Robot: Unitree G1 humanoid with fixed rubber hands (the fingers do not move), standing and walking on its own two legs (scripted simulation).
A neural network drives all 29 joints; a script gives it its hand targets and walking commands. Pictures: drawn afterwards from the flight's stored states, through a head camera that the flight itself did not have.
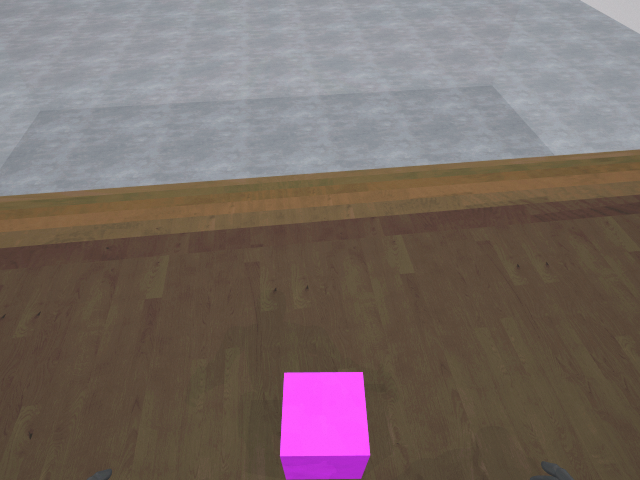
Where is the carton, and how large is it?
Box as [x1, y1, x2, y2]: [280, 372, 369, 479]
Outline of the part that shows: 284,373 280,458 286,479 360,478 369,456 362,372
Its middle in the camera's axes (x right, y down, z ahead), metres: +0.01 +0.51 +1.06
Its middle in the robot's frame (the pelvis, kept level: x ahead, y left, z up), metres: +0.39 +0.00 -0.66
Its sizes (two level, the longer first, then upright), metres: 0.210 0.200 0.250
